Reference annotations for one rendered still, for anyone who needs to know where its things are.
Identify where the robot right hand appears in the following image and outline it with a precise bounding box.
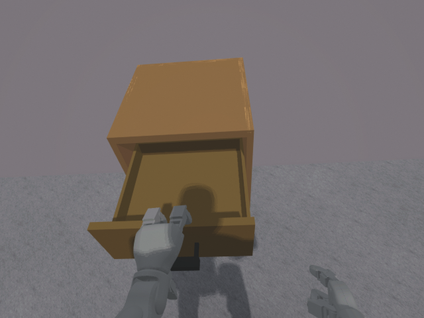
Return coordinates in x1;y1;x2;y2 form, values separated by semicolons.
307;265;359;318

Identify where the left robot forearm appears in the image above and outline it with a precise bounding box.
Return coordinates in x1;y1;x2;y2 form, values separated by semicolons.
115;269;170;318

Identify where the handle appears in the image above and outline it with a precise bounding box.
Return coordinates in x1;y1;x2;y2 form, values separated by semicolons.
171;242;200;271

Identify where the drawer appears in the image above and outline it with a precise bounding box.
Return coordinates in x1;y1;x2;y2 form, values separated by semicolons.
87;138;255;259

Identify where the robot left hand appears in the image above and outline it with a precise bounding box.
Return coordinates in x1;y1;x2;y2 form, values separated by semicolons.
133;205;192;299

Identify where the cabinet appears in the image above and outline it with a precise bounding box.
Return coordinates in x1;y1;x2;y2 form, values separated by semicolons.
107;58;254;205

